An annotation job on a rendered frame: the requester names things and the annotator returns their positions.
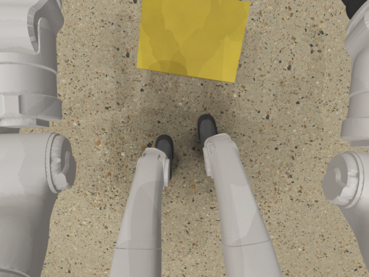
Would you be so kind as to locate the robot right hand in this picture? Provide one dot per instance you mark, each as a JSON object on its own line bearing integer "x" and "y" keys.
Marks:
{"x": 352, "y": 6}

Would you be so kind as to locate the right robot thigh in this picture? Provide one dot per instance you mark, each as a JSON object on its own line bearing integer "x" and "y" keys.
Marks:
{"x": 247, "y": 249}

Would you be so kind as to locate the robot left forearm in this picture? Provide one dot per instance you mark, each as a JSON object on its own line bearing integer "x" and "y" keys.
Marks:
{"x": 28, "y": 64}

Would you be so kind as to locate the robot left shin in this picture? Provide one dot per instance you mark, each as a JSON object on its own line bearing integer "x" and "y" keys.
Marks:
{"x": 151, "y": 151}

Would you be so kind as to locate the robot right upper arm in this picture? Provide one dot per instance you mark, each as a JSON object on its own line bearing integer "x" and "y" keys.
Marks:
{"x": 346, "y": 184}

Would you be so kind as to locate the robot left upper arm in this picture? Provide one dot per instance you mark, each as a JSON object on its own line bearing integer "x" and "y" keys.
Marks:
{"x": 34, "y": 169}

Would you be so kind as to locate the carton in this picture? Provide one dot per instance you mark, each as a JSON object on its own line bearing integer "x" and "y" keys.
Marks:
{"x": 194, "y": 38}

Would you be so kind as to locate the robot right forearm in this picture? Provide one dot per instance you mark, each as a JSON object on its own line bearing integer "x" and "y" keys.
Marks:
{"x": 356, "y": 127}

